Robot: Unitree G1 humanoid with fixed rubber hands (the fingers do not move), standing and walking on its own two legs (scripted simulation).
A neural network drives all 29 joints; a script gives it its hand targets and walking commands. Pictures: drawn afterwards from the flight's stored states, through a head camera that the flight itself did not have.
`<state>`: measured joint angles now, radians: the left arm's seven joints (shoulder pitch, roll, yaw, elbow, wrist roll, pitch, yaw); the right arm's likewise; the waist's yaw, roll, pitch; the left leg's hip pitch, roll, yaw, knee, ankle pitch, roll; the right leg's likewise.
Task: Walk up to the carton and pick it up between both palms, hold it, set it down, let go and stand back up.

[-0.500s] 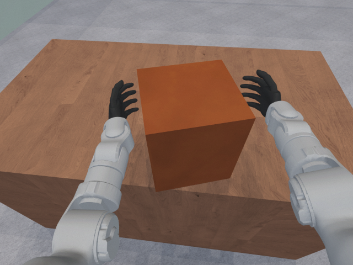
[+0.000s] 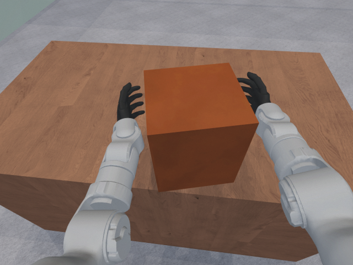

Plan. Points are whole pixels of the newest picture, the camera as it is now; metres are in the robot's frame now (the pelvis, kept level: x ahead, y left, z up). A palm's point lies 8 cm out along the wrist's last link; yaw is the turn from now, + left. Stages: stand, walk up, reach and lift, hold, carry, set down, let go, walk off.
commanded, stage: reach and lift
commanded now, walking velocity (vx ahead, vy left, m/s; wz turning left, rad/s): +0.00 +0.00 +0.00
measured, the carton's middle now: (192, 130) +0.44 +0.03 +0.04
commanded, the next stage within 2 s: none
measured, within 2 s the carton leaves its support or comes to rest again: leaves its support in 1.04 s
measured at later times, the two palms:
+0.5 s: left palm (127, 119) +0.40 +0.17 +0.11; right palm (259, 105) +0.47 -0.12 +0.12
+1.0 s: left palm (123, 121) +0.39 +0.18 +0.11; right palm (255, 103) +0.47 -0.11 +0.13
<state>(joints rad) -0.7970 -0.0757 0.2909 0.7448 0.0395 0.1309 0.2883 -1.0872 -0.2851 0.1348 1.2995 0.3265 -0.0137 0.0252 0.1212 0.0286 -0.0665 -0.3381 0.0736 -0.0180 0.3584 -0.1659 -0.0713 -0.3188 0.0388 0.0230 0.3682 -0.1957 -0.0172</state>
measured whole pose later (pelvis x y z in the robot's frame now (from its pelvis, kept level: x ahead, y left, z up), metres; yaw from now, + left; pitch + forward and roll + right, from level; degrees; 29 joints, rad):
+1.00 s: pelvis +0.01 +0.00 +0.00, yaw +0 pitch +9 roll +0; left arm -0.77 -0.18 0.56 0.74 0.30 0.05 0.18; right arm -1.06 -0.18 -0.23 1.29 -0.11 -0.05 0.06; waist 0.12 0.03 -0.12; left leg -0.34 0.08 -0.02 0.35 -0.17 -0.07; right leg -0.32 0.04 0.02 0.36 -0.20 -0.02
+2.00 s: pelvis -0.03 +0.00 +0.00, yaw +0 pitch +7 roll +0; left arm -0.75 -0.11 0.47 0.74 0.30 0.17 0.16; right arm -0.99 -0.11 -0.29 1.21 -0.13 -0.02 0.00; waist 0.12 0.03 -0.14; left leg -0.34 0.08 -0.01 0.34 -0.12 -0.07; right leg -0.32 0.04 0.02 0.35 -0.14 -0.02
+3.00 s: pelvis -0.03 +0.01 +0.00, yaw +0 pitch +4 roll -1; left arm -0.74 0.05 0.26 0.43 0.21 0.52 0.10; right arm -0.91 -0.07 -0.11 0.81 0.22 0.29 -0.17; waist 0.01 -0.02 -0.17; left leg -0.29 0.07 -0.02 0.34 -0.12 -0.05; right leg -0.23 0.03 0.02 0.26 -0.10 -0.01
